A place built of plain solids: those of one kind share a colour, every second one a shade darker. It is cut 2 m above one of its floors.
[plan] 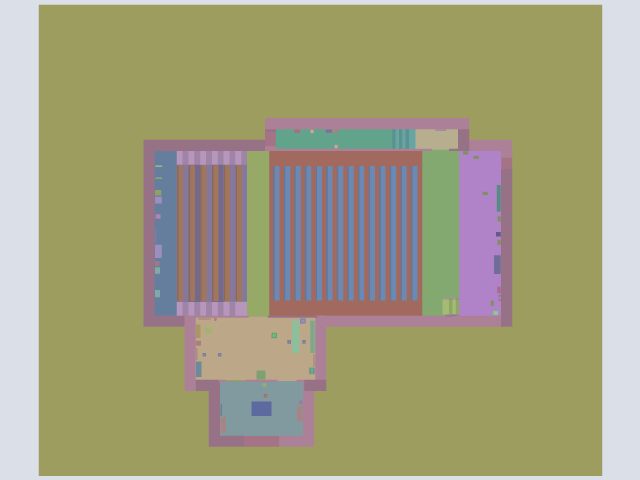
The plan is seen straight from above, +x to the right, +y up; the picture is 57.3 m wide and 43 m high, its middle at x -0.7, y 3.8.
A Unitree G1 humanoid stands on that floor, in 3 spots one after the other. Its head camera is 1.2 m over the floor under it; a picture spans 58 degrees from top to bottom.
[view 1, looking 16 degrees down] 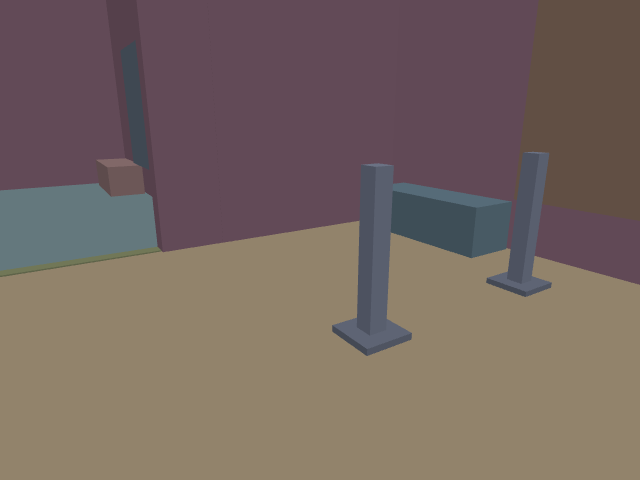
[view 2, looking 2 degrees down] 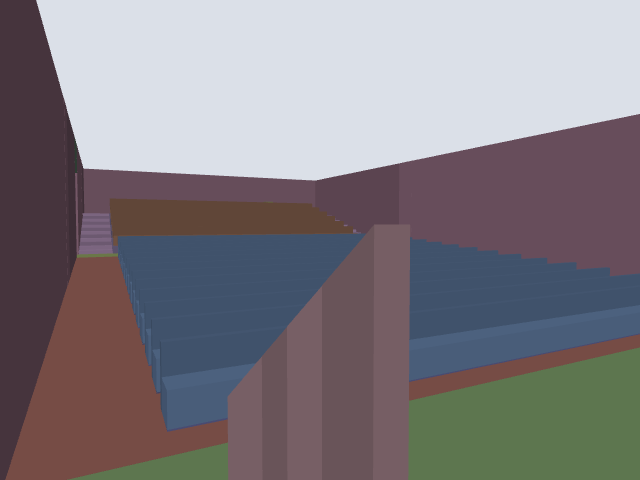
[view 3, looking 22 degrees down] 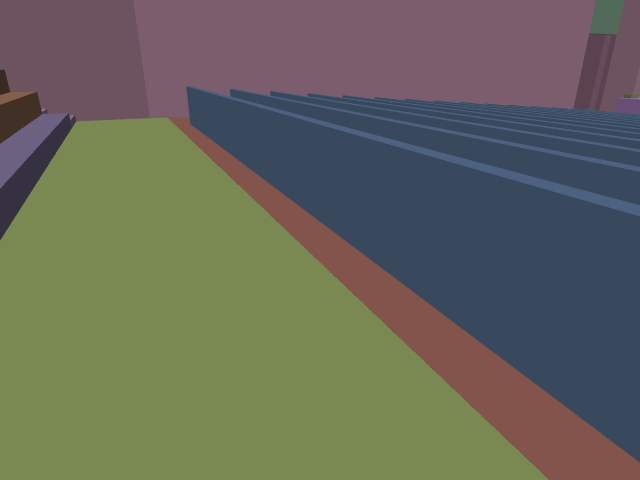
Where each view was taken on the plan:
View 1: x -8.23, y -4.78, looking -123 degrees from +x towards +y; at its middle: floor_inner_foyer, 4.35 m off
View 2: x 12.72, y -2.23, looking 153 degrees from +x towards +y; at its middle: seats_aud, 17.51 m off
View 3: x -6.29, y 0.13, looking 66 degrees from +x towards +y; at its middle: ramp_aud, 3.23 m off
